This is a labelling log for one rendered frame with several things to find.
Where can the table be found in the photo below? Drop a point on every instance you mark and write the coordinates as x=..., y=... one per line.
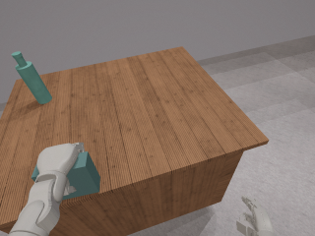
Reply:
x=164, y=138

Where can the right robot hand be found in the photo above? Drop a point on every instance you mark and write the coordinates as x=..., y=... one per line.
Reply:
x=249, y=224

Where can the left robot forearm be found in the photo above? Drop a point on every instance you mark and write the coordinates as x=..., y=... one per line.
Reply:
x=41, y=213

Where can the sponge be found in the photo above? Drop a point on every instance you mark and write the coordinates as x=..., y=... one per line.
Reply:
x=83, y=176

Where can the left robot hand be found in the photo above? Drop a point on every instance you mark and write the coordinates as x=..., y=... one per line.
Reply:
x=60, y=158

